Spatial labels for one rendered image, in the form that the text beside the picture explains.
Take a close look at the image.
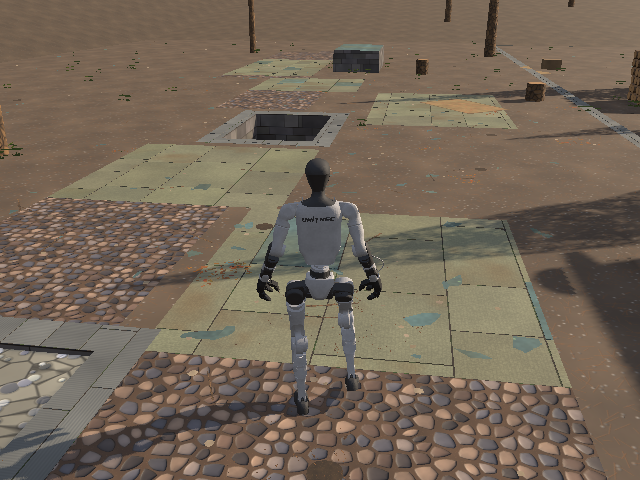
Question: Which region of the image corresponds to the left robot shin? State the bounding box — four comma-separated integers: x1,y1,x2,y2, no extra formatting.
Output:
291,337,307,402

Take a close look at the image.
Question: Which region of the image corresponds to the right robot hand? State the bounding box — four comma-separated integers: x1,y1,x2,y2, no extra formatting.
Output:
359,277,382,300

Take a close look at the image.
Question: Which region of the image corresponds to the robot right forearm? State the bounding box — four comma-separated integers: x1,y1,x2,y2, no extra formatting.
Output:
358,241,380,282

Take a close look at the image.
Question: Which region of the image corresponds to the left robot hand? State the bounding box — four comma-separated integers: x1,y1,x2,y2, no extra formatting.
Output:
256,279,280,301

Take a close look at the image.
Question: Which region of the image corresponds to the robot left forearm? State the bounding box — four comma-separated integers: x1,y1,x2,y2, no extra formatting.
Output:
259,242,279,282

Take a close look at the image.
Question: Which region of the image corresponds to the left robot upper arm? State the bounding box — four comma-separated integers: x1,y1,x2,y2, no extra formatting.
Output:
269,202,298,258

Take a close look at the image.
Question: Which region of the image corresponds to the right robot upper arm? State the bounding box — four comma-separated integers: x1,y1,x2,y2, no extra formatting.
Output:
339,201,368,257

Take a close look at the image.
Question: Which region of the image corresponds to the humanoid robot torso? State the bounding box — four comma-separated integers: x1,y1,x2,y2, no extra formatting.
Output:
295,197,343,300

